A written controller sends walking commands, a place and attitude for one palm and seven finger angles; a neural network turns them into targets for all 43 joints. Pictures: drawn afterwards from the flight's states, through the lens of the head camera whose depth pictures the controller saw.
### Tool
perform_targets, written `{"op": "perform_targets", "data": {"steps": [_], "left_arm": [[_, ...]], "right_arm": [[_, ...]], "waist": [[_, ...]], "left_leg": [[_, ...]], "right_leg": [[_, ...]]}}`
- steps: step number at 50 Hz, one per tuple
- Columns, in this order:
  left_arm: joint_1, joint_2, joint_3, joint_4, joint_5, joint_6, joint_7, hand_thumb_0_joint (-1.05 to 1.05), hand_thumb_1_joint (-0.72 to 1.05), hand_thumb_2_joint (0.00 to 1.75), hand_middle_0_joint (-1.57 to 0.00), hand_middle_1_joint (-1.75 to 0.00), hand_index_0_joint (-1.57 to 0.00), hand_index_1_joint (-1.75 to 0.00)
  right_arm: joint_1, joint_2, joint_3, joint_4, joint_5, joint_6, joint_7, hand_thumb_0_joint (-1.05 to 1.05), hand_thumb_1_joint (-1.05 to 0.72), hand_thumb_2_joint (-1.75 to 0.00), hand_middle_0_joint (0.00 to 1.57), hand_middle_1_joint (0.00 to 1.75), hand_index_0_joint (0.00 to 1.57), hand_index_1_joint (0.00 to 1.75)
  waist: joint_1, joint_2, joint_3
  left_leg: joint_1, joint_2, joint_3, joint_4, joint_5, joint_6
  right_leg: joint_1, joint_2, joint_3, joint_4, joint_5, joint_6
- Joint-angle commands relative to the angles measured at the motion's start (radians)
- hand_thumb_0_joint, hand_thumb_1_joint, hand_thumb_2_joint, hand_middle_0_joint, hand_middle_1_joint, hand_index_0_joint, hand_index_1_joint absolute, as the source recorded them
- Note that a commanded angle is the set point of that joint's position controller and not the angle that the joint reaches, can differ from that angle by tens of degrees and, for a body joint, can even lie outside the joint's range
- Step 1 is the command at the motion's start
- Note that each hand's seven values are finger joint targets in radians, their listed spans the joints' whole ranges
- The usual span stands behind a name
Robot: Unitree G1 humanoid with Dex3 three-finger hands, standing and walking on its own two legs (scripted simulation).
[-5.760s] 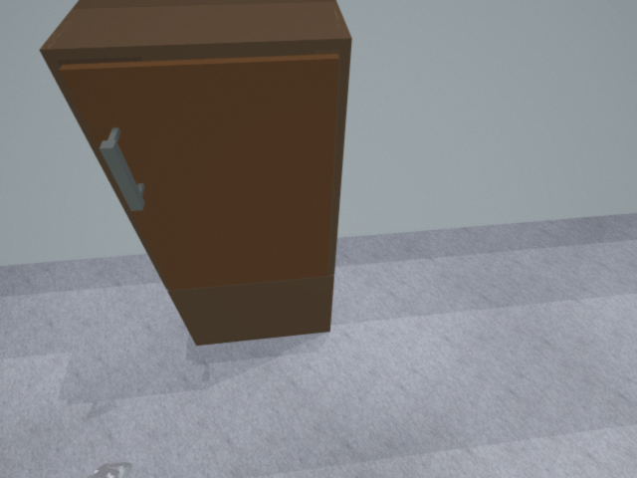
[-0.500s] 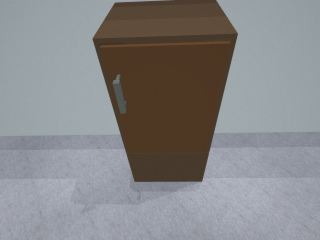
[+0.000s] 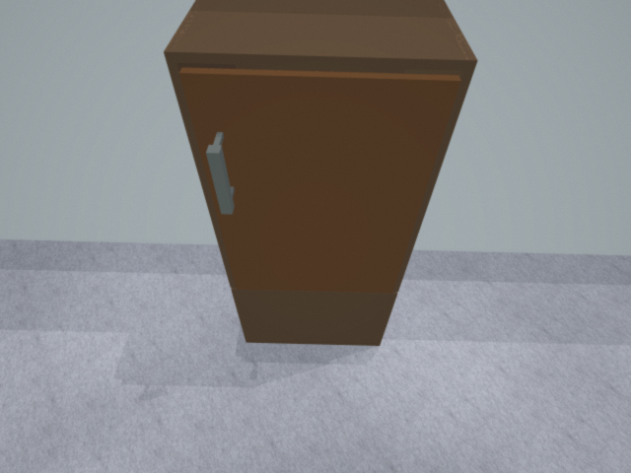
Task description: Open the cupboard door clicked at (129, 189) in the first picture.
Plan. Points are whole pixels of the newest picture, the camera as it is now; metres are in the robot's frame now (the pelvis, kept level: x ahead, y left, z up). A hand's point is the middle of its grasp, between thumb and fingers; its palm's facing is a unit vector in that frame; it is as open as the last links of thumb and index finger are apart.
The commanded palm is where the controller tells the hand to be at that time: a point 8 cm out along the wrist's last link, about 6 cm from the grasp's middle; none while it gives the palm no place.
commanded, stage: come to a stop and stand still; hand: left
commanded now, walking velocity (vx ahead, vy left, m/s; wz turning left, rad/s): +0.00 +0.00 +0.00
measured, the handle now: (223, 174) +0.58 +0.20 +0.03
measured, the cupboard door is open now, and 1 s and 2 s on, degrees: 0 0 0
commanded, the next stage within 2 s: look again from close up in 0.94 s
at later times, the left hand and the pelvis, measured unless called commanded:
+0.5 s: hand out of the picture +0.08 +0.20 -0.16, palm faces -0.02 -0.96 -0.28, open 7.4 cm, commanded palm none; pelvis +0.04 -0.01 +0.00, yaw +0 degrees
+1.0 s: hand out of the picture +0.08 +0.19 -0.17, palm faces +0.00 -0.97 -0.25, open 7.4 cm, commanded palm none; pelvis +0.04 -0.02 +0.00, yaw +0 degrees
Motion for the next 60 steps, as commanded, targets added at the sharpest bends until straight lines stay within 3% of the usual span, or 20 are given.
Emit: {"op": "perform_targets", "data": {"steps": [1,12,18,22,34,42,60], "left_arm": [[0.021,0.153,0.032,-0.037,-0.003,-0.019,0.01,0.0,0.9,0.9,-0.2,-0.3,-0.2,-0.3],[-0.013,0.181,0.037,-0.042,0.0,-0.022,0.011,0.0,0.9,0.9,-0.2,-0.3,-0.2,-0.3],[-0.022,0.193,0.042,-0.045,-0.001,-0.023,0.011,0.0,0.9,0.9,-0.2,-0.3,-0.2,-0.3],[-0.024,0.202,0.043,-0.046,0.0,-0.024,0.011,0.0,0.9,0.9,-0.2,-0.3,-0.2,-0.3],[-0.023,0.204,0.043,-0.038,-0.004,-0.021,0.012,0.0,0.9,0.9,-0.2,-0.3,-0.2,-0.3],[-0.007,0.19,0.042,-0.03,-0.004,-0.021,0.015,0.0,0.9,0.9,-0.2,-0.3,-0.2,-0.3],[0.04,0.139,0.035,-0.007,-0.006,-0.02,0.016,0.0,0.9,0.9,-0.2,-0.3,-0.2,-0.3]], "right_arm": [[-0.005,-0.132,-0.022,-0.044,0.004,-0.024,-0.013,0.0,-0.9,-0.9,0.2,0.3,0.2,0.3],[-0.067,-0.156,-0.027,-0.044,0.004,-0.021,-0.013,0.0,-0.9,-0.9,0.2,0.3,0.2,0.3],[-0.087,-0.168,-0.026,-0.045,0.003,-0.022,-0.015,0.0,-0.9,-0.9,0.2,0.3,0.2,0.3],[-0.094,-0.171,-0.026,-0.043,0.003,-0.02,-0.016,0.0,-0.9,-0.9,0.2,0.3,0.2,0.3],[-0.091,-0.169,-0.017,-0.024,0.004,-0.015,-0.018,0.0,-0.9,-0.9,0.2,0.3,0.2,0.3],[-0.073,-0.153,-0.014,-0.011,0.005,-0.015,-0.023,0.0,-0.9,-0.9,0.2,0.3,0.2,0.3],[-0.034,-0.111,-0.013,0.014,0.005,-0.013,-0.024,0.0,-0.9,-0.9,0.2,0.3,0.2,0.3]], "waist": [[0.012,0.028,-0.035],[0.013,-0.006,-0.034],[0.014,0.002,-0.064],[0.014,-0.026,-0.078],[0.016,0.002,-0.063],[0.017,-0.023,-0.065],[0.018,-0.008,-0.025]], "left_leg": [[0.06,0.098,-0.095,-0.082,0.083,0.034],[0.1,0.099,-0.09,-0.073,0.164,0.032],[0.125,0.101,-0.085,-0.067,0.215,0.031],[0.141,0.102,-0.081,-0.062,0.244,0.029],[0.139,0.099,-0.078,-0.077,0.237,0.022],[0.144,0.1,-0.071,-0.072,0.259,0.018],[0.137,0.097,-0.079,-0.099,0.177,0.017]], "right_leg": [[-0.013,-0.108,0.112,-0.103,0.091,-0.025],[0.006,-0.114,0.113,-0.104,0.212,-0.021],[0.036,-0.12,0.109,-0.099,0.276,-0.02],[0.058,-0.123,0.107,-0.097,0.339,-0.021],[0.086,-0.127,0.103,-0.12,0.355,-0.02],[0.108,-0.127,0.091,-0.122,0.415,-0.017],[0.067,-0.121,0.096,-0.159,0.276,-0.015]]}}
